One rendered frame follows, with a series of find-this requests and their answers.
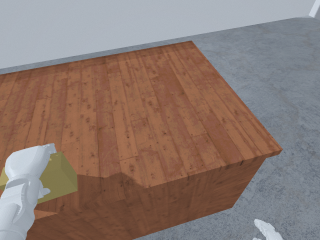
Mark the right robot hand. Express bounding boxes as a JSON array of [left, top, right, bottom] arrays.
[[253, 219, 283, 240]]

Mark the robot left forearm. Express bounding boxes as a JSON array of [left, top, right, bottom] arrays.
[[0, 175, 40, 240]]

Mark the sponge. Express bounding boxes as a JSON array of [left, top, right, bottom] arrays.
[[0, 151, 78, 204]]

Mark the table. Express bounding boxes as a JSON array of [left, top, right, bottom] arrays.
[[0, 40, 283, 240]]

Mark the left robot hand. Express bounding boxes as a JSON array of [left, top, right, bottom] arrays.
[[5, 143, 57, 199]]

